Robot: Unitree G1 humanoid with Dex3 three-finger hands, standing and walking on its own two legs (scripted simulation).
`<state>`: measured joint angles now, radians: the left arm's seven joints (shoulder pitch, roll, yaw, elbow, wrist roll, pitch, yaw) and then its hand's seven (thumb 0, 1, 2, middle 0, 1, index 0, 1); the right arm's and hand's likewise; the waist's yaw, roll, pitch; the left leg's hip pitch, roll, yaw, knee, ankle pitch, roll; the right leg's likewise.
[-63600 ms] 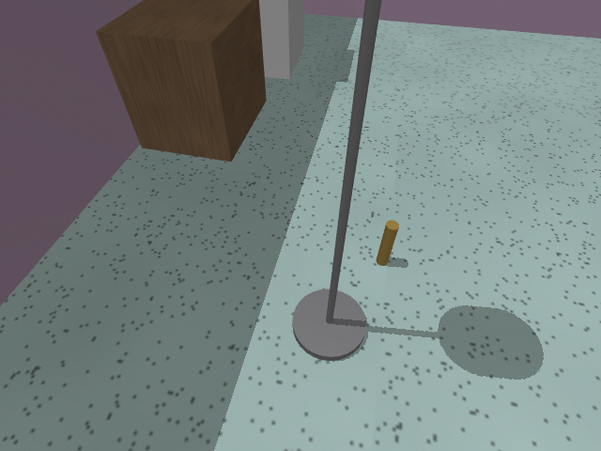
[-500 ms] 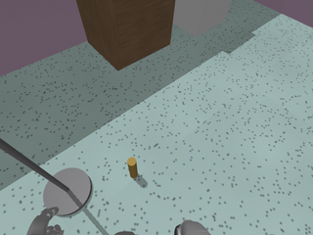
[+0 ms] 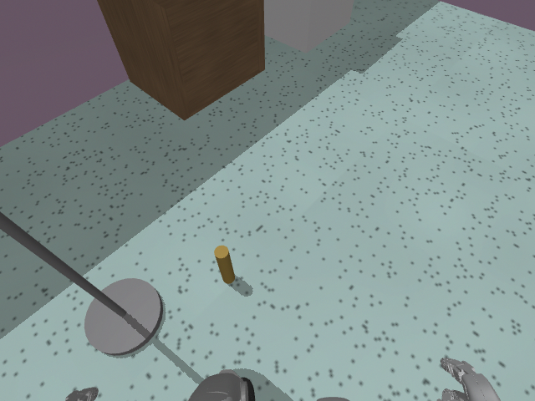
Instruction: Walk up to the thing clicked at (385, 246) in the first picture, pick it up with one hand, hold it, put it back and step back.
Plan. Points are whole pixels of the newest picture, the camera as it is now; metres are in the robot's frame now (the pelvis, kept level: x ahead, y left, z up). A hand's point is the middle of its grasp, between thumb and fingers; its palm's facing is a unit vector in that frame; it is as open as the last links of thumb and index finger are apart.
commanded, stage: step back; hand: left
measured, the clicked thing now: (225, 265) +0.59 +0.18 -0.64
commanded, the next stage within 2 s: none
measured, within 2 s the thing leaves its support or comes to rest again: neither
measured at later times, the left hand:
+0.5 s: hand out of the picture -0.03 +0.25 -0.13, palm faces +0.07 -0.94 -0.35, open 7.4 cm
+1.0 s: hand out of the picture -0.21 +0.22 -0.14, palm faces +0.08 -0.91 -0.40, open 7.4 cm
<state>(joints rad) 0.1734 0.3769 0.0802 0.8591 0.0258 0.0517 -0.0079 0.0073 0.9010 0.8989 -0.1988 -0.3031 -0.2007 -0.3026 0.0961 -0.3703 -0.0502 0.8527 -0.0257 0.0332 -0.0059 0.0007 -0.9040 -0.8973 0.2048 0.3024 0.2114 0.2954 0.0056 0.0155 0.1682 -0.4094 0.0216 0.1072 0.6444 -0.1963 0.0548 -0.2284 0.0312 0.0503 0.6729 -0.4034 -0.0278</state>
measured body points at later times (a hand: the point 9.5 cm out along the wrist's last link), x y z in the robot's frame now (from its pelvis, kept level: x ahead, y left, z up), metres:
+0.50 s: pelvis -0.14 -0.02 +0.01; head -0.09 +0.01 +0.46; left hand -0.04 +0.30 -0.11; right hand -0.04 -0.33 -0.09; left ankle -0.14 +0.10 -0.72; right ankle -0.14 -0.16 -0.64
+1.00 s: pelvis -0.31 -0.06 +0.00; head -0.25 -0.05 +0.44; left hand -0.21 +0.27 -0.11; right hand -0.19 -0.37 -0.12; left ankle -0.32 +0.05 -0.72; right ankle -0.22 -0.18 -0.71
